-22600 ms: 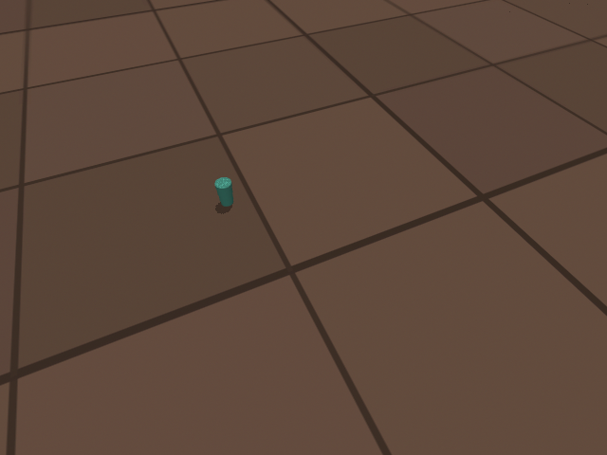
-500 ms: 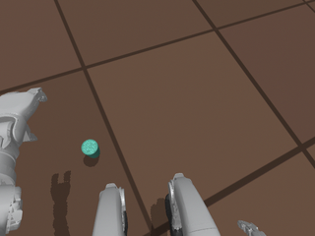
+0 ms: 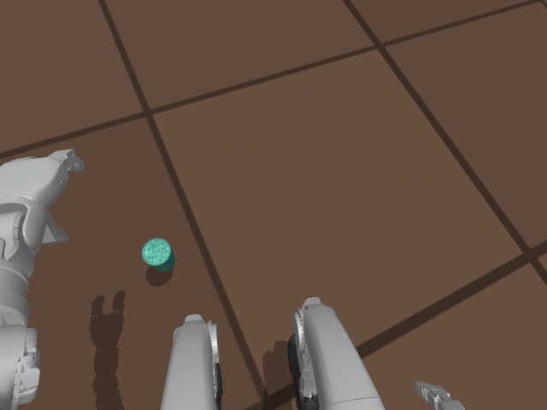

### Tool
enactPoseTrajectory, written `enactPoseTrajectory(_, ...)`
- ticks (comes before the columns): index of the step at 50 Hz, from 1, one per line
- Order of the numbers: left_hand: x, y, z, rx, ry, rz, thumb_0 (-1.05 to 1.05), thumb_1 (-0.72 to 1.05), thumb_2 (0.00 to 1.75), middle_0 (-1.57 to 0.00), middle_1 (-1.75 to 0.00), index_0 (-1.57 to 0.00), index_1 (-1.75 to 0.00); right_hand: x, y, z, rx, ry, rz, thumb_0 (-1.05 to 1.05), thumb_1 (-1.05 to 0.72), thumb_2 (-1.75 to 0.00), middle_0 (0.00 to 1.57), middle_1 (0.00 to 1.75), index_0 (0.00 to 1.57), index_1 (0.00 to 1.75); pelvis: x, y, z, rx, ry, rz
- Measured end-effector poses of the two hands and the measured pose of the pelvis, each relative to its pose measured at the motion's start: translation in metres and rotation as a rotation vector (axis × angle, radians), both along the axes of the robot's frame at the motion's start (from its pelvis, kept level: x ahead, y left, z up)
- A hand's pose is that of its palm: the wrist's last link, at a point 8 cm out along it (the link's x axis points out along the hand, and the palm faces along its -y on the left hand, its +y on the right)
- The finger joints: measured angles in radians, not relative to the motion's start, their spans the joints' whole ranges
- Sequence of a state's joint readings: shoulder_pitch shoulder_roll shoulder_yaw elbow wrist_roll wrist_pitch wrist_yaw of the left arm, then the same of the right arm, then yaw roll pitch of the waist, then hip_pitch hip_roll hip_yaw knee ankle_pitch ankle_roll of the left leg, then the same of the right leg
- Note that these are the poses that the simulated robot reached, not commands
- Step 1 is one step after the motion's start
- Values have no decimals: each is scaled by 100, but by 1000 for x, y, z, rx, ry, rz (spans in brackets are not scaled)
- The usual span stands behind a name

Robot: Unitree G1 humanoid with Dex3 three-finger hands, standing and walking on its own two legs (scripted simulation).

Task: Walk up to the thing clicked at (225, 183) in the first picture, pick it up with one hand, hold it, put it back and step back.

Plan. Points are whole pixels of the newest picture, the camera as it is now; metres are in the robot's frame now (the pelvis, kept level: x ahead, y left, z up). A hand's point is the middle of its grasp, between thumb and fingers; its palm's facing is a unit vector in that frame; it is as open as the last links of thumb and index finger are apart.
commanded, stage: go down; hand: left
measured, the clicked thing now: (160, 256) +0.46 +0.23 -0.54
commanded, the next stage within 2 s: approach in 0.12 s
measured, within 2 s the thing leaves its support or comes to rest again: neither
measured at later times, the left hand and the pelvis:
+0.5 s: hand (66, 224) +0.42 +0.31 -0.13, palm faces -0.45 +0.00 -0.89, open 12.5 cm; pelvis -0.01 +0.00 -0.03, yaw +0 degrees
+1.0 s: hand (140, 244) +0.45 +0.25 -0.38, palm faces -0.46 -0.03 -0.89, open 12.4 cm; pelvis -0.04 -0.01 -0.22, yaw -2 degrees
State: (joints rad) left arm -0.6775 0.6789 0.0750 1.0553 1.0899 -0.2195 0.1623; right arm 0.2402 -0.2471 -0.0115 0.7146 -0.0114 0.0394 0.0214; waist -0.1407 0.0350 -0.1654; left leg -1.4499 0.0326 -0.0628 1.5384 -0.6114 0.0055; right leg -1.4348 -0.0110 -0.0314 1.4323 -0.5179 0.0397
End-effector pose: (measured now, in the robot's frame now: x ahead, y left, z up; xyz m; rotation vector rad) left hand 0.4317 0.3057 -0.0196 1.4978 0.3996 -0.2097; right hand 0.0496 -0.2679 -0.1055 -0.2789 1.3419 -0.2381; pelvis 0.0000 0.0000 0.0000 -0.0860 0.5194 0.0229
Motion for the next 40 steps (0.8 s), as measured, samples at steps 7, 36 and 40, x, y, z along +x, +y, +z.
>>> enactPoseTrajectory(7,-1,3,-2,-16,4,30,0,-18,64,-48,-50,-41,-56,1,1,-2,9,-3,2,1,-90,-90,20,30,20,30,-1,-1,0,0,1,-1)
enactPoseTrajectory(36,12,-28,-176,41,56,-105,0,-25,77,-42,-71,-37,-75,-26,-16,-103,-32,82,81,0,-91,-90,20,30,20,30,-25,-3,-116,-17,127,-8)
enactPoseTrajectory(40,17,-37,-219,38,47,-91,0,-25,77,-42,-71,-37,-76,-41,-15,-135,-27,106,77,0,-91,-90,20,30,20,30,-33,-5,-149,-19,132,-11)
